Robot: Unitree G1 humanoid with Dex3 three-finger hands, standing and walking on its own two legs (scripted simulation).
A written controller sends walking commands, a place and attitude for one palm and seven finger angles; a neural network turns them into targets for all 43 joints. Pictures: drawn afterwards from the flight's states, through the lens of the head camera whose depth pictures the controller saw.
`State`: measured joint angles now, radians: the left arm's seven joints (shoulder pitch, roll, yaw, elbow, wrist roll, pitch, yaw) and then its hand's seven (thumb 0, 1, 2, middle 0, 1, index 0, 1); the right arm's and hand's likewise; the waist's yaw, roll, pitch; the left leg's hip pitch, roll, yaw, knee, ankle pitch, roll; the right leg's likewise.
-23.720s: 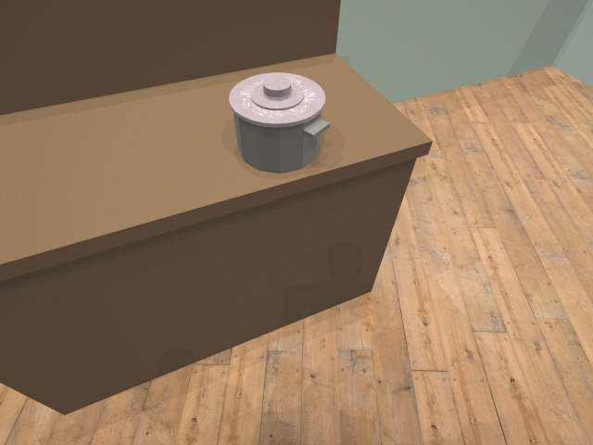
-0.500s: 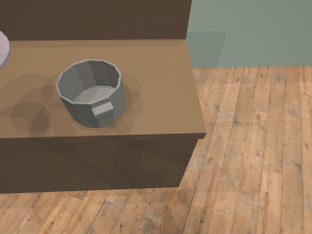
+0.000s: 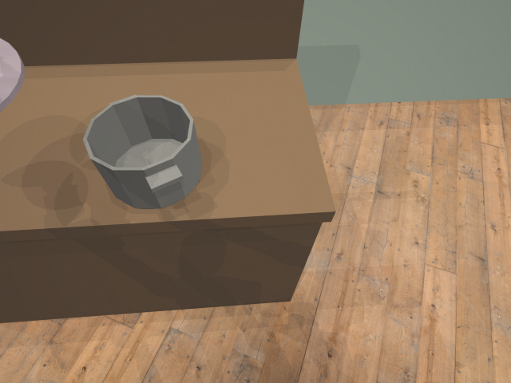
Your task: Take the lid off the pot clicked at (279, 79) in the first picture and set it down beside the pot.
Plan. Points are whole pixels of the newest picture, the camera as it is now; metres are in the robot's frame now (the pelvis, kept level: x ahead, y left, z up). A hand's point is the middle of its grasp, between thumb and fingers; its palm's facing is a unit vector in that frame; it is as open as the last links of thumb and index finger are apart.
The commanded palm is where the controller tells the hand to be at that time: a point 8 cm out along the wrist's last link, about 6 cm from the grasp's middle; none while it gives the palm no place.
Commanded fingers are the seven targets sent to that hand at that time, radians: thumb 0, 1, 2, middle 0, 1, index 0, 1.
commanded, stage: lower the lid onto the table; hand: left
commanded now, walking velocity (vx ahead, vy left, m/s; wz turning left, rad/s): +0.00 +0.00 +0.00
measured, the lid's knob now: out of the picture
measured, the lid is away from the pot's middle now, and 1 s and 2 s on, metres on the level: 0.21 0.22 0.22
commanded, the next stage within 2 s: none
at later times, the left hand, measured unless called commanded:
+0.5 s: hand out of the picture +0.46 +0.37 +0.22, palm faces -0.33 -0.21 -0.92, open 8.4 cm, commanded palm +0.49 +0.39 +0.29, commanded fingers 0.00 0.56 1.04 -0.75 -1.10 -0.76 -1.08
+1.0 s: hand out of the picture +0.46 +0.38 +0.19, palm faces -0.35 -0.25 -0.90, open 8.4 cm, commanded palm +0.50 +0.39 +0.26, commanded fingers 0.00 0.56 1.04 -0.75 -1.10 -0.76 -1.08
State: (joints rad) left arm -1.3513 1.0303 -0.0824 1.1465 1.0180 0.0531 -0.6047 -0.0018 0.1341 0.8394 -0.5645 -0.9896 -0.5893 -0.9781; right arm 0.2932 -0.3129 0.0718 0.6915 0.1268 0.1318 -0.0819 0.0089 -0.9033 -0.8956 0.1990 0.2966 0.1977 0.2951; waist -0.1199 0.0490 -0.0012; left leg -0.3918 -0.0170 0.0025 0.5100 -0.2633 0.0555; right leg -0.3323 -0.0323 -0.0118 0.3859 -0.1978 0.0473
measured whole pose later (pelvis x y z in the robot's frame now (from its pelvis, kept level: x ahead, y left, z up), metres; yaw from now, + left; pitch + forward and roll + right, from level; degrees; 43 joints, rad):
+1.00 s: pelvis +0.01 +0.00 -0.01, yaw -1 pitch +11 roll -3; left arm -1.28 1.04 -0.05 1.26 1.02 0.07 -0.55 0.00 0.14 0.84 -0.56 -0.99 -0.58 -0.98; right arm 0.32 -0.31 0.07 0.71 0.13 0.12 -0.09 0.01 -0.90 -0.90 0.20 0.30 0.20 0.30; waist -0.14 0.03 -0.02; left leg -0.48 0.00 0.00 0.59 -0.31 0.05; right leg -0.41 -0.01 -0.01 0.45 -0.24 0.05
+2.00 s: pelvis +0.00 +0.01 -0.02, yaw -1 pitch +15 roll -4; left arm -1.22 1.03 -0.04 1.31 1.01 -0.01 -0.51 0.00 0.15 0.84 -0.55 -0.99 -0.58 -0.98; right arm 0.35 -0.31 0.07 0.73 0.12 0.10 -0.14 0.01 -0.90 -0.90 0.20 0.30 0.20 0.30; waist -0.17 0.03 -0.05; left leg -0.63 0.01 0.00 0.73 -0.37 0.06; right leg -0.55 0.00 -0.01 0.55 -0.27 0.06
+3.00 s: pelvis +0.00 +0.01 -0.04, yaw -3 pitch +19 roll -6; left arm -1.17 1.07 0.01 1.34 1.03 -0.07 -0.47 0.00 0.15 0.84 -0.55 -0.99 -0.57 -0.98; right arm 0.35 -0.29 0.09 0.72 0.12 0.13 -0.16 0.01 -0.90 -0.90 0.20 0.30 0.20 0.30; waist -0.20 0.04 -0.07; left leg -0.80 0.03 -0.01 0.87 -0.42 0.07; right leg -0.71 0.02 -0.01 0.68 -0.31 0.06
